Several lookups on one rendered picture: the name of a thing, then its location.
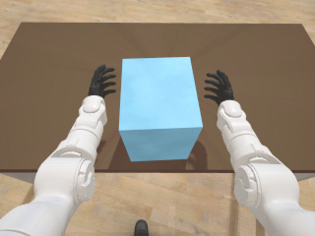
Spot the robot right upper arm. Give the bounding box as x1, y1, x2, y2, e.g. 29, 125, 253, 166
233, 163, 315, 236

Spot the robot left forearm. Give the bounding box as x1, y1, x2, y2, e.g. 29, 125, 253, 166
33, 95, 107, 196

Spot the robot right hand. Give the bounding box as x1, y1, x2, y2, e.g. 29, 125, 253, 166
204, 70, 234, 107

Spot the carton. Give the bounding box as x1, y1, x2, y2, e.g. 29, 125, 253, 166
118, 57, 203, 162

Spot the table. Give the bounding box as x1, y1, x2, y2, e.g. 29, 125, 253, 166
0, 22, 315, 184

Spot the robot left upper arm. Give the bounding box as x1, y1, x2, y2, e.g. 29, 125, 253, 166
0, 157, 95, 236

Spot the robot left hand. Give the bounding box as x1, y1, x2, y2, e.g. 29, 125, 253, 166
88, 64, 116, 98

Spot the robot right forearm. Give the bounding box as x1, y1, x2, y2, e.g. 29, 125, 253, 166
217, 100, 300, 200

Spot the left robot foot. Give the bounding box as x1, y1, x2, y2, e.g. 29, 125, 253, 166
134, 219, 149, 236

